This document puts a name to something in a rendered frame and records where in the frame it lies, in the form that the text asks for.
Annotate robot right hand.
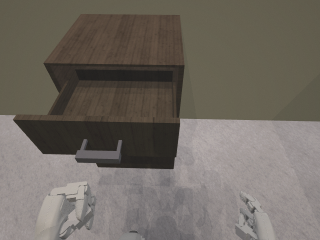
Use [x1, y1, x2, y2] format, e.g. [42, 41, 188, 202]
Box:
[235, 191, 277, 240]

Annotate drawer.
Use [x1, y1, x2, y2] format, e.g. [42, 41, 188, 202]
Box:
[13, 68, 180, 157]

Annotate handle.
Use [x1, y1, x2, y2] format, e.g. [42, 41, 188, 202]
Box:
[75, 139, 123, 164]

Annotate robot left hand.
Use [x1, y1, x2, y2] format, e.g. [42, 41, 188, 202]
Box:
[34, 181, 96, 240]

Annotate cabinet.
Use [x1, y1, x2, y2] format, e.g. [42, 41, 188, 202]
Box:
[43, 14, 185, 169]

